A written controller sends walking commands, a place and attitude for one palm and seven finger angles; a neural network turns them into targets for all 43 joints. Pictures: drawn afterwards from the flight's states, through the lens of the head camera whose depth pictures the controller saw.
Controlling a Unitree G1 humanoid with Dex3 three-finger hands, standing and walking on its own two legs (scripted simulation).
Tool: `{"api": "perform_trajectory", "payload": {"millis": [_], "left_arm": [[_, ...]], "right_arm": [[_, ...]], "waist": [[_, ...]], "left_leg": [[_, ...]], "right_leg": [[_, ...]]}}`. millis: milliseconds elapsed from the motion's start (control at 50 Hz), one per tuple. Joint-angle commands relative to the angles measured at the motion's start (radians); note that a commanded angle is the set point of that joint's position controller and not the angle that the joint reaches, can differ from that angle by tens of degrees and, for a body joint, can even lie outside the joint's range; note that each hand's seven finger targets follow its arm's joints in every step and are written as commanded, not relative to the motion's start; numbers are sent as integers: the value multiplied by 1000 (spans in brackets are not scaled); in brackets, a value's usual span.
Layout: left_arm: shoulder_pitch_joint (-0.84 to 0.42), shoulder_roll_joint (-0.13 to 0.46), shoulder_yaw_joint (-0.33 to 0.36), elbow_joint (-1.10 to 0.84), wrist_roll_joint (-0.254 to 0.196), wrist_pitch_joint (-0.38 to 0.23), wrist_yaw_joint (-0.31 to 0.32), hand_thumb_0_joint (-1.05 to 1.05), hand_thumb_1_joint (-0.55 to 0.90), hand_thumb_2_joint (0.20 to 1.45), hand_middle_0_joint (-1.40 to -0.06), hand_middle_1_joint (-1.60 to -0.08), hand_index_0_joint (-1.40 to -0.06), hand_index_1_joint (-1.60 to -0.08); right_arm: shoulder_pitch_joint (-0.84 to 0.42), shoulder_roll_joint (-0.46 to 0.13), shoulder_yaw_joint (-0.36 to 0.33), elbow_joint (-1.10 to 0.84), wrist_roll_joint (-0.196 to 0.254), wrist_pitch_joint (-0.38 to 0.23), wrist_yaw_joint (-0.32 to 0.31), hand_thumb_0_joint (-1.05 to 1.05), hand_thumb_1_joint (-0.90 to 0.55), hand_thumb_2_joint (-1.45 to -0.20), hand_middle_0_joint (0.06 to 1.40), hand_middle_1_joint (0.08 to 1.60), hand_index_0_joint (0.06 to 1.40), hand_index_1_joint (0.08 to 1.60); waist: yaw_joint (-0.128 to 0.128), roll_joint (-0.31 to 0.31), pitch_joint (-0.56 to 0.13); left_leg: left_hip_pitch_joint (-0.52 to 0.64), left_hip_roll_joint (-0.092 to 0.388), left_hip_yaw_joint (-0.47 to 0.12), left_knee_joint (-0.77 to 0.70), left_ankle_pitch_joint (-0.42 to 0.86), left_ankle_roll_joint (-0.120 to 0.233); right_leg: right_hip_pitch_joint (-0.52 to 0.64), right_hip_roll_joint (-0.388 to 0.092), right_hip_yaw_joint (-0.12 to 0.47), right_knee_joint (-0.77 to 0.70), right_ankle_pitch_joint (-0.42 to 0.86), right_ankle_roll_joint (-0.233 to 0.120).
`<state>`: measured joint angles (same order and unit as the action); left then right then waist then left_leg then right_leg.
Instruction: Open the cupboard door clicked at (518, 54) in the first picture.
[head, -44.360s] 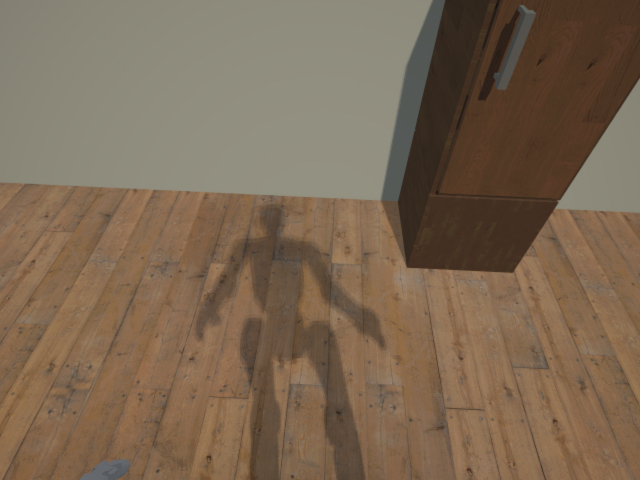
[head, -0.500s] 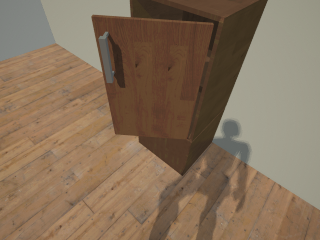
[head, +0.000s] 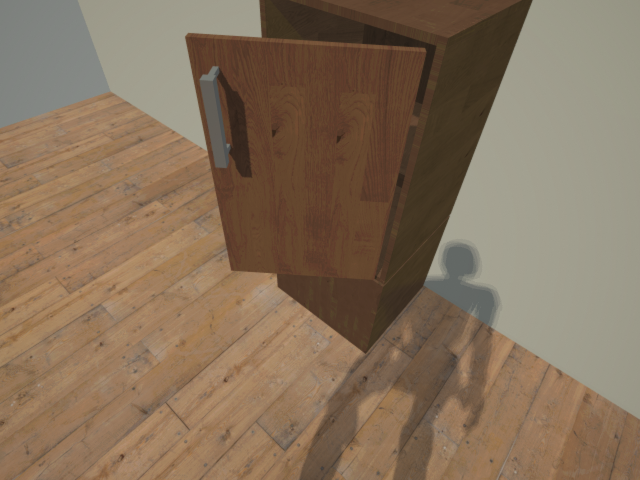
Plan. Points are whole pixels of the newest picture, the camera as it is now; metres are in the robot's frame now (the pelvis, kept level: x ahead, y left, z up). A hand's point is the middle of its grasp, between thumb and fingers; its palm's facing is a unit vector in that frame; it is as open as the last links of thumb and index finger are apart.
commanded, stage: look again from close up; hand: left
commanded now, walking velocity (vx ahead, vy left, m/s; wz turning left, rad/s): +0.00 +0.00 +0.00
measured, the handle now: (218, 118) +0.66 +0.23 +0.12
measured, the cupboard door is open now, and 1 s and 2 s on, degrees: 38 38 38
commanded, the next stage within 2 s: shuffle to correct the standing spot in 0.68 s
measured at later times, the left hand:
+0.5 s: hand out of the picture -0.02 +0.16 -0.18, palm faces +0.04 -0.98 -0.18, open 7.4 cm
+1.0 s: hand out of the picture +0.03 +0.16 -0.18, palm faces +0.04 -0.98 -0.17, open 7.4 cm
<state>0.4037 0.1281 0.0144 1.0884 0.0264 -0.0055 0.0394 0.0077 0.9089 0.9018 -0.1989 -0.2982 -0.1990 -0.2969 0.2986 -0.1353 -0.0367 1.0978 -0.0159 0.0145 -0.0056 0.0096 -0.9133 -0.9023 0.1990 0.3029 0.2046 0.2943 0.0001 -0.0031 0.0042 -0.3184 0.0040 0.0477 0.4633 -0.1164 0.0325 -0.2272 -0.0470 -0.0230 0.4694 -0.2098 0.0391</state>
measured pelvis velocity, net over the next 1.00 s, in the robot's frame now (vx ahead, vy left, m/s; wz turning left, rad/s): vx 0.05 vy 0.00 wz -0.02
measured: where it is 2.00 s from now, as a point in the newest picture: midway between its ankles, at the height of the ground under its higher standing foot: outside the picture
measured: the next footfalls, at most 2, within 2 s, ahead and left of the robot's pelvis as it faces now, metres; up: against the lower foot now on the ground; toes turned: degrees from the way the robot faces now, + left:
right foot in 1.36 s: +0.17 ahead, -0.11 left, +0.00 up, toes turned -8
right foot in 2.00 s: +0.10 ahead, -0.09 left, +0.00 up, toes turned -4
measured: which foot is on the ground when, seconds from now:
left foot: down 0.00-1.00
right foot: down 0.00-1.00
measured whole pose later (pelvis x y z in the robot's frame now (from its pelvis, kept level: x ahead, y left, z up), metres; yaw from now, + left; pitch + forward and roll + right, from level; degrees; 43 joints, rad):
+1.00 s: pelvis +0.05 +0.00 +0.00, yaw -1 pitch +0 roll -1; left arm 0.36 0.14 0.02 1.09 0.02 -0.01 0.03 0.01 0.91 0.90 -0.20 -0.30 -0.20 -0.30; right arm 0.30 -0.16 -0.02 1.11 -0.03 0.01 0.00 0.01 -0.91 -0.90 0.20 0.30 0.20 0.29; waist 0.01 -0.01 -0.01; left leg -0.29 0.01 0.05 0.51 -0.24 0.02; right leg -0.18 -0.04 -0.01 0.47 -0.28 0.03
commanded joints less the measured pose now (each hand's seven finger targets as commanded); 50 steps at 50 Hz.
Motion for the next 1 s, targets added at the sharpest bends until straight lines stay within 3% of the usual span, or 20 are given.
{"api": "perform_trajectory", "payload": {"millis": [0,140,320,380,560,760,800,880,940,980], "left_arm": [[94,93,18,-22,7,-6,3,0,900,900,-200,-300,-200,-300],[91,98,18,-23,5,-11,3,0,900,900,-200,-300,-200,-300],[86,106,21,-21,6,-8,2,0,900,900,-200,-300,-200,-300],[76,108,21,-21,4,-10,0,0,900,900,-200,-300,-200,-300],[50,117,18,-22,3,-16,0,0,900,900,-200,-300,-200,-300],[6,131,13,-23,-1,-19,-1,0,900,900,-200,-300,-200,-300],[10,125,12,-15,0,-20,-3,0,900,900,-200,-300,-200,-300],[30,136,24,-19,3,-4,-9,0,900,900,-200,-300,-200,-300],[20,152,35,-30,0,-2,-10,0,900,900,-200,-300,-200,-300],[18,152,40,-35,-1,-3,-13,0,900,900,-200,-300,-200,-300]], "right_arm": [[30,-118,-20,-38,2,-10,-11,0,-900,-900,200,300,200,300],[36,-114,-19,-38,4,-15,-12,0,-900,-900,200,300,200,300],[31,-123,-18,-33,2,-12,-11,0,-900,-900,200,300,200,300],[27,-124,-19,-33,2,-14,-11,0,-900,-900,200,300,200,300],[8,-136,-15,-27,4,-23,-12,0,-900,-900,200,300,200,300],[-7,-142,-7,-20,6,-27,-12,0,-900,-900,200,300,200,300],[0,-136,-4,-13,2,-24,-10,0,-900,-900,200,300,200,300],[14,-111,-1,-18,-7,-11,-5,0,-900,-900,200,300,200,300],[33,-95,3,-28,-8,-14,-3,0,-900,-900,200,300,200,300],[43,-91,5,-32,-8,-22,-4,0,-900,-900,200,300,200,300]], "waist": [[3,28,113],[1,7,89],[2,21,101],[1,0,93],[2,30,77],[-2,3,71],[-3,-5,52],[8,-49,93],[2,-96,119],[0,-79,130]], "left_leg": [[-30,88,-147,-180,-360,-16],[3,85,-140,-161,-301,-15],[-4,88,-149,-175,-339,-15],[5,84,-141,-163,-317,-16],[23,97,-146,-175,-272,-14],[60,95,-121,-155,-181,-19],[78,83,-109,-147,-225,-23],[24,44,-71,-76,-330,-24],[3,21,-30,9,-278,-23],[4,20,-18,28,-251,-21]], "right_leg": [[-105,-33,64,-127,-222,-48],[-102,-42,71,-132,-192,-51],[-108,-36,68,-132,-218,-50],[-110,-42,76,-138,-220,-51],[-69,-43,69,-126,-123,-50],[-51,-55,74,-143,-73,-49],[-49,-56,79,-159,-142,-49],[-88,-82,129,-194,-357,-68],[-101,-120,174,-210,-399,-100],[-96,-127,172,-185,-366,-113]]}}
